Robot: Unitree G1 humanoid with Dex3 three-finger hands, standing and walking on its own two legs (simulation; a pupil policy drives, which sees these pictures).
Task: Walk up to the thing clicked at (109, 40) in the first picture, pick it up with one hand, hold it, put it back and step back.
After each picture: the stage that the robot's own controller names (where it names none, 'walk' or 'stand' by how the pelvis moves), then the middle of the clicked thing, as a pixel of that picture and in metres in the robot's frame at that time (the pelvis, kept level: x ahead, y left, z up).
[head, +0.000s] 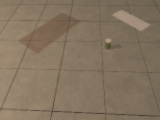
stand; (107, 44) +1.36 -0.26 -0.72
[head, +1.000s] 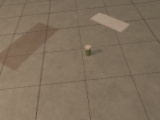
walk; (88, 50) +1.26 +0.07 -0.70
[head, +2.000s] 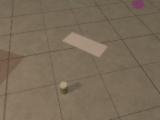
walk; (63, 88) +0.78 +0.21 -0.69
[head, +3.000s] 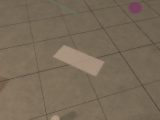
walk; out of the picture +0.46 +0.22 -0.71
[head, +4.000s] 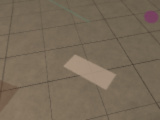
stand; out of the picture +0.37 +0.20 -0.72
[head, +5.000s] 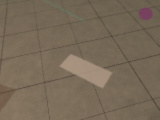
stand; out of the picture +0.37 +0.23 -0.73
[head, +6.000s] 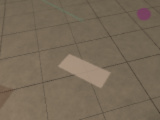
stand; out of the picture +0.36 +0.23 -0.73
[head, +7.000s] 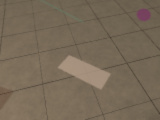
stand; out of the picture +0.35 +0.23 -0.73
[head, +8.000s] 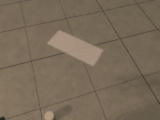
go down; (50, 117) +0.38 +0.24 -0.68
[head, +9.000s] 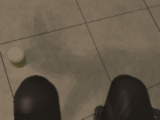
go down; (17, 57) +0.43 +0.28 -0.28
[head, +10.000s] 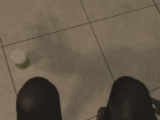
close in; (20, 59) +0.42 +0.28 -0.29
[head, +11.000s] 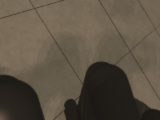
close in; out of the picture +0.40 +0.32 -0.21
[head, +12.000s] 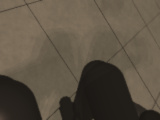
close; out of the picture +0.40 +0.32 -0.22
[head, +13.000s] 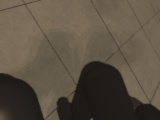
lift; out of the picture +0.37 +0.30 -0.22
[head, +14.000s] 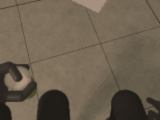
lift; (23, 84) +0.32 +0.23 -0.04
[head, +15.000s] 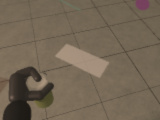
hold; (41, 91) +0.33 +0.17 +0.01
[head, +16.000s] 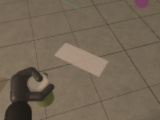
hold; (42, 90) +0.33 +0.17 +0.00
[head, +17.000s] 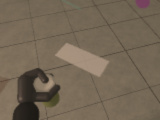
crouch; (47, 91) +0.33 +0.15 -0.01
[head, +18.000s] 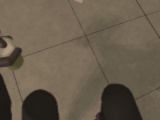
crouch; (9, 54) +0.44 +0.25 -0.09
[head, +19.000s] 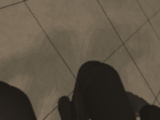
lower; out of the picture +0.40 +0.33 -0.22
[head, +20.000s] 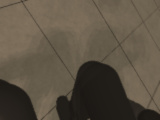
lower; out of the picture +0.40 +0.33 -0.22
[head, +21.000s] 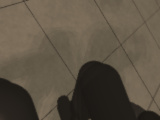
lower; out of the picture +0.40 +0.33 -0.22
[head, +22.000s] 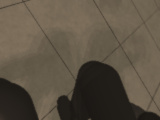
lower; out of the picture +0.40 +0.33 -0.22
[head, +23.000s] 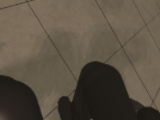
open; out of the picture +0.39 +0.31 -0.23
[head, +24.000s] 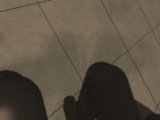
stand; out of the picture +0.39 +0.30 -0.23
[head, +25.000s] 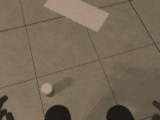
walk; (48, 90) +0.42 +0.23 -0.50
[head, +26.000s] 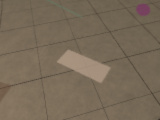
stand; out of the picture +0.38 +0.21 -0.66
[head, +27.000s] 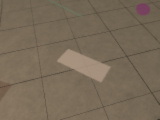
stand; out of the picture +0.38 +0.21 -0.67
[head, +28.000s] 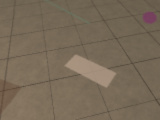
stand; out of the picture +0.40 +0.20 -0.72
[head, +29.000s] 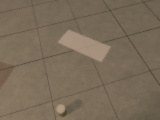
walk; (61, 110) +0.44 +0.22 -0.69
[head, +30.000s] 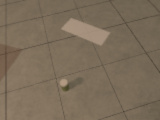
walk; (64, 85) +0.66 +0.22 -0.70
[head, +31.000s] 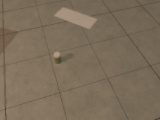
stand; (57, 58) +0.98 +0.28 -0.70
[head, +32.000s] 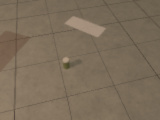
stand; (66, 63) +1.03 +0.21 -0.72
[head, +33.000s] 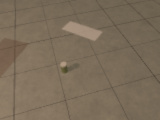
stand; (64, 67) +1.04 +0.24 -0.73
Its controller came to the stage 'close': yes
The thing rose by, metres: 0.71
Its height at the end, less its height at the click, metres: +0.00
